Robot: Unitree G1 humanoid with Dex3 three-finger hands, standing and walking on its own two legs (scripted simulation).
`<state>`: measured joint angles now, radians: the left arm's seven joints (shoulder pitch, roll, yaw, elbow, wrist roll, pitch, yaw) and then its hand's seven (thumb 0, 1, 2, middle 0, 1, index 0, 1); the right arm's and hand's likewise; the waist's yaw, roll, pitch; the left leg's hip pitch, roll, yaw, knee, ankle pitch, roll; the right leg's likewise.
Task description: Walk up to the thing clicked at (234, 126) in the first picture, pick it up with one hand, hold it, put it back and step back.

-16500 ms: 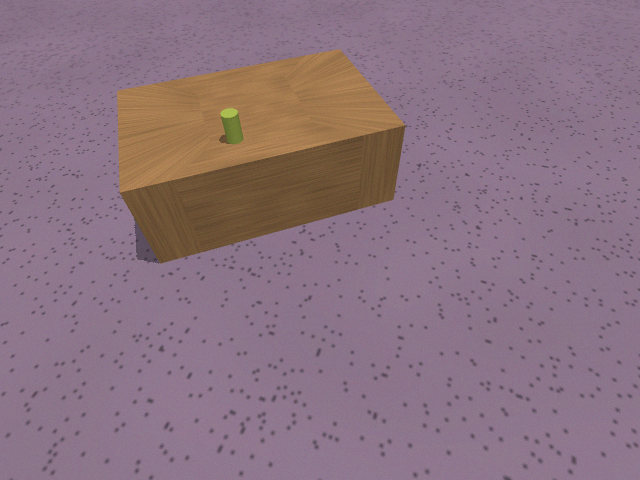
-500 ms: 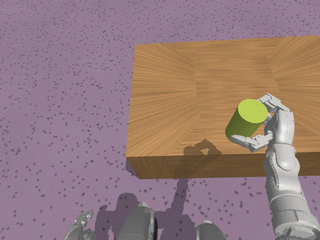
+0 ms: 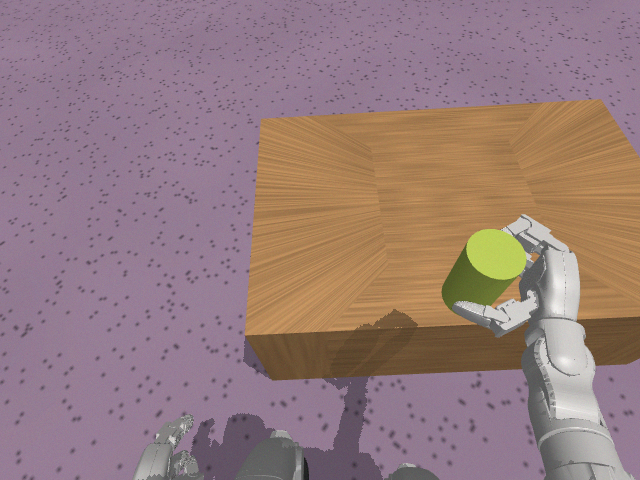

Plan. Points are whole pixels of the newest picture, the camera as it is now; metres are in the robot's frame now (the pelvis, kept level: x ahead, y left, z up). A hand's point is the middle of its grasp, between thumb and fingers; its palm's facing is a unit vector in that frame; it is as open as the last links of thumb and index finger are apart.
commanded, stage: lift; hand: right
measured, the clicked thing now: (479, 276) +0.34 -0.15 +0.05
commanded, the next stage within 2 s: hold in 0.20 s
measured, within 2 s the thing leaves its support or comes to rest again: neither
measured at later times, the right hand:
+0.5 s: hand (506, 265) +0.35 -0.18 +0.06, palm faces +0.13 +0.99 +0.00, open 10.0 cm
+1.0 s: hand (515, 272) +0.33 -0.18 +0.07, palm faces +0.13 +0.99 +0.00, open 10.0 cm
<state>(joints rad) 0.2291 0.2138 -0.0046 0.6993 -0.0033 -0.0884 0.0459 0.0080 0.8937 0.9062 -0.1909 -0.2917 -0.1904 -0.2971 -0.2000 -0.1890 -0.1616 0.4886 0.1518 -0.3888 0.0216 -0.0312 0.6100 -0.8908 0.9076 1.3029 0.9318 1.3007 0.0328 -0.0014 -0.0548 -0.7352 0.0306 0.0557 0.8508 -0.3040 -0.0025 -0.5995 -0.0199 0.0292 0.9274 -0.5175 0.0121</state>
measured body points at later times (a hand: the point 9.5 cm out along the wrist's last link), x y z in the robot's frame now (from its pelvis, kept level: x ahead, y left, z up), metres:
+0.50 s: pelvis +0.02 +0.00 +0.01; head +0.07 -0.01 +0.46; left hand +0.14 +0.24 -0.10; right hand +0.34 -0.23 +0.06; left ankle +0.07 +0.13 -0.69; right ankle -0.03 -0.12 -0.69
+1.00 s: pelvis +0.01 -0.01 +0.02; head +0.05 -0.01 +0.46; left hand +0.15 +0.23 -0.09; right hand +0.32 -0.23 +0.07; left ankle +0.07 +0.13 -0.69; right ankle -0.03 -0.12 -0.69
